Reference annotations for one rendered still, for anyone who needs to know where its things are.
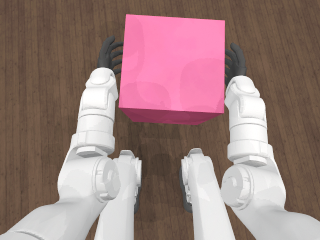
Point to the robot right shin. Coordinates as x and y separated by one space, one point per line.
207 158

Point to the robot left foot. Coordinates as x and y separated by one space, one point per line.
136 205

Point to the robot left upper arm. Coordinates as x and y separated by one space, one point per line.
85 187

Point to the carton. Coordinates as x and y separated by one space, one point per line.
173 69

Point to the left robot forearm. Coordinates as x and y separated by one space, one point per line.
96 117

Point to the left robot hand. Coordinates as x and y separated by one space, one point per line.
106 55

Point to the right robot forearm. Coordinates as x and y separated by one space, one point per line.
248 126

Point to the right robot hand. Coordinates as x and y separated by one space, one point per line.
236 64

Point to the robot right upper arm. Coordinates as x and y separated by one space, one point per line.
257 196

